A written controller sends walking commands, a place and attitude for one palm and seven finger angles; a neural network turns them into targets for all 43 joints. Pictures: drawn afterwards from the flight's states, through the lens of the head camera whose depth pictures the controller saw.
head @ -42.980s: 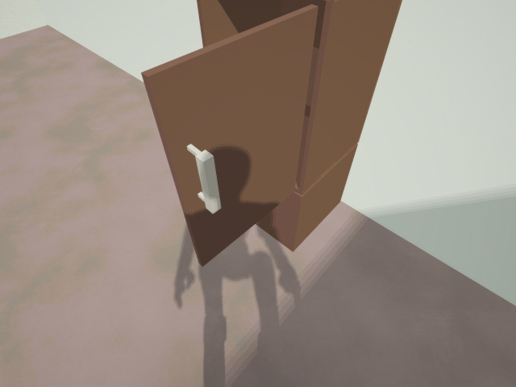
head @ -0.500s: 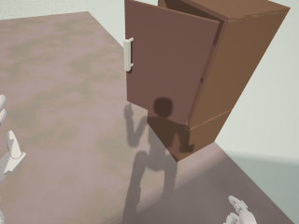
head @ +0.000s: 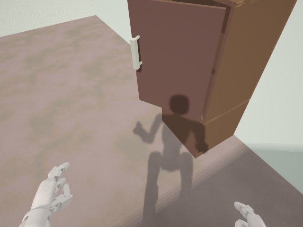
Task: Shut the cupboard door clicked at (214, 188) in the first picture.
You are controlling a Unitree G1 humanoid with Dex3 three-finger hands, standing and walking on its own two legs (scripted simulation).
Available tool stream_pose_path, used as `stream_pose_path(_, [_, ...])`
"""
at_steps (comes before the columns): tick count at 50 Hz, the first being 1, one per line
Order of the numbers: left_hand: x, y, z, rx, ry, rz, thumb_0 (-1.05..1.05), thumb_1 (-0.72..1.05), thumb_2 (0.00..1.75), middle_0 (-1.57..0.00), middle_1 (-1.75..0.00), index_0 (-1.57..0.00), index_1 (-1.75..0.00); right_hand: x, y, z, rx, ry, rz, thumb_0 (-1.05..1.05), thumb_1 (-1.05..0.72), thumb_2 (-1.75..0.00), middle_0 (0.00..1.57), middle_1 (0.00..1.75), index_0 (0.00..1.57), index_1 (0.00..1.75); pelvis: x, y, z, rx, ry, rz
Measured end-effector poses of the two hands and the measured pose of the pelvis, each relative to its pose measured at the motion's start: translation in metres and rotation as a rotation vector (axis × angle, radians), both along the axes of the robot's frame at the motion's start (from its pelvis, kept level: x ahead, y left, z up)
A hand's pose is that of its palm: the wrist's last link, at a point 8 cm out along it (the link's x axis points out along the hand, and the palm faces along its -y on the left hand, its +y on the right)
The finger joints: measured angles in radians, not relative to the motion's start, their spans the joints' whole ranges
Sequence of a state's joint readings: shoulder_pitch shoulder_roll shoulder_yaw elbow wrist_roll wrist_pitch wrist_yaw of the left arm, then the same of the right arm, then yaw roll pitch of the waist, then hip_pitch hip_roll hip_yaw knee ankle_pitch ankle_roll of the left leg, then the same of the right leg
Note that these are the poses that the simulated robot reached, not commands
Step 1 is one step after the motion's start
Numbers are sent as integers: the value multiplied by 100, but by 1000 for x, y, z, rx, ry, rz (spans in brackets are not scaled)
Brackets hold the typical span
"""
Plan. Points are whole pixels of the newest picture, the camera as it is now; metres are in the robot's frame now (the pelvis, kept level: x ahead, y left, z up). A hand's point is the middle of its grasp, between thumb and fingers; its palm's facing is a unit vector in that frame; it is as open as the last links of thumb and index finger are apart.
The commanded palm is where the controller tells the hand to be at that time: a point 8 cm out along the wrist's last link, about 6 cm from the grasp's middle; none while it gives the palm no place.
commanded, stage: let the arm hang, fingers relaxed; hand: left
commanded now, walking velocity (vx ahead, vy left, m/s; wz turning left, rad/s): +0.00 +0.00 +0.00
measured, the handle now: (137, 52) +0.89 +0.13 +0.02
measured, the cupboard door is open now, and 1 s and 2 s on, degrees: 30 30 30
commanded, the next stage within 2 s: look to check the result in 0.96 s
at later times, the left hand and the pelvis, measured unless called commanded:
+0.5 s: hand out of the picture -0.06 +0.20 -0.16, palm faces +0.03 -0.96 -0.27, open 7.3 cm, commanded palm none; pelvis -0.02 +0.00 +0.01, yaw +0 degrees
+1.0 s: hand out of the picture +0.03 +0.18 -0.16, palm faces +0.00 -0.98 -0.22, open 7.3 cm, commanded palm none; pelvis +0.00 -0.01 +0.01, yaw +0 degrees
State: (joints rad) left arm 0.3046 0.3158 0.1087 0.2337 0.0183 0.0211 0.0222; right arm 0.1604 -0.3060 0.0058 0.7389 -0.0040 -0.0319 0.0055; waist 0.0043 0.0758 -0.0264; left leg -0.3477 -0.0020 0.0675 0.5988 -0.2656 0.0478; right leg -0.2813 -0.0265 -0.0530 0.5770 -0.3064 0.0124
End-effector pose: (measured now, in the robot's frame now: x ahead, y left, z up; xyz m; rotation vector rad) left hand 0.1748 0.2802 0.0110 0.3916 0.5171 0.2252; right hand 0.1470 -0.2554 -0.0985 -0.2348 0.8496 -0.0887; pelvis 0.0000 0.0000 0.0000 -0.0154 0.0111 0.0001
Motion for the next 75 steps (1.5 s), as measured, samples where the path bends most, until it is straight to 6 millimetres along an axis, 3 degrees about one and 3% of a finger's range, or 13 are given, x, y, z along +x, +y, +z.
stream_pose_path(4, [-56,-36,-90,-154,384,-12,1,90,90,-20,-30,-20,-30,-39,-5,-10,-20,111,-37,1,-90,-90,20,30,20,30,-9,1,-1,11,-9,-2])
stream_pose_path(7, [-107,-65,-132,-268,582,8,1,90,90,-20,-30,-20,-30,-78,-5,-12,-41,235,-57,0,-90,-90,20,30,20,30,-13,-2,0,14,-18,0])
stream_pose_path(8, [-119,-66,-139,-290,605,57,0,93,90,-20,-30,-21,-30,-91,-5,-13,-47,279,-62,0,-90,-90,20,30,20,30,-15,-4,1,11,-19,5])
stream_pose_path(12, [-162,-56,-151,-299,706,132,-2,98,90,-21,-30,-21,-30,-139,0,-15,-51,435,-86,0,-90,-90,20,30,20,30,-18,-8,5,1,-26,17])
stream_pose_path(15, [-191,-48,-151,-287,783,167,-1,97,90,-20,-30,-21,-30,-162,4,-18,-35,497,-116,1,-90,-90,20,30,20,30,-19,-7,7,-3,-31,18])
stream_pose_path(20, [-228,-36,-140,-245,874,220,0,94,90,-20,-30,-21,-30,-180,11,-28,7,532,-143,0,-90,-90,20,30,20,30,-22,-5,10,-1,-35,10])
stream_pose_path(24, [-241,-30,-133,-215,904,248,0,92,90,-20,-30,-21,-30,-182,15,-35,35,530,-150,0,-90,-90,20,30,20,30,-24,-5,10,3,-33,2])
stream_pose_path(30, [-234,-30,-133,-209,891,248,0,91,90,-20,-30,-20,-30,-176,16,-38,49,508,-158,0,-90,-90,20,30,20,30,-22,-6,10,5,-34,-5])
stream_pose_path(42, [-173,-52,-141,-258,790,164,0,90,90,-20,-30,-20,-30,-157,3,-28,12,483,-170,0,-90,-90,20,30,20,30,-13,-10,13,11,-25,-8])
stream_pose_path(49, [-151,-53,-139,-251,774,148,0,90,90,-20,-30,-21,-30,-141,-6,-24,-6,474,-167,0,-90,-90,20,30,20,30,-3,-12,14,11,-22,-6])
stream_pose_path(65, [-124,-32,-126,-185,753,169,0,90,90,-20,-30,-21,-30,-90,-19,-20,-19,416,-133,0,-90,-90,20,30,20,30,15,-17,18,13,-31,-6])
stream_pose_path(75, [-114,-30,-124,-178,745,168,0,90,90,-20,-30,-21,-30,-71,-32,-15,-46,396,-122,0,-90,-90,20,30,20,30,22,-19,19,14,-33,-4])
